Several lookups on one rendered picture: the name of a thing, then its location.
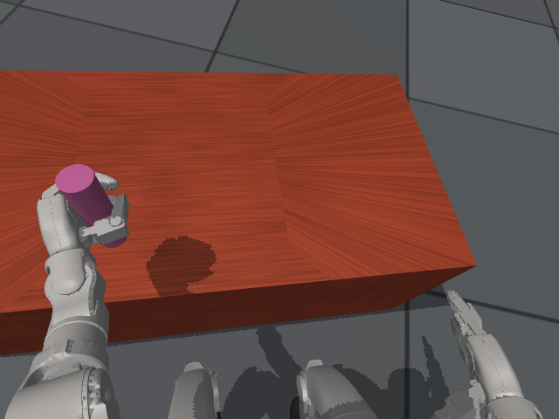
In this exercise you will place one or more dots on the right robot hand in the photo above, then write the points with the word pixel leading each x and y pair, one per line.
pixel 492 375

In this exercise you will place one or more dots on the right robot arm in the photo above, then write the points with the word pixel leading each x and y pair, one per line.
pixel 512 407

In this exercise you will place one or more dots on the left robot hand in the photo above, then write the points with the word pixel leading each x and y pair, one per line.
pixel 62 228

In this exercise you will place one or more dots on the left robot arm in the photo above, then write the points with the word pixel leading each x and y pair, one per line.
pixel 69 378

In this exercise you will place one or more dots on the can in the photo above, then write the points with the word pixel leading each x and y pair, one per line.
pixel 81 188

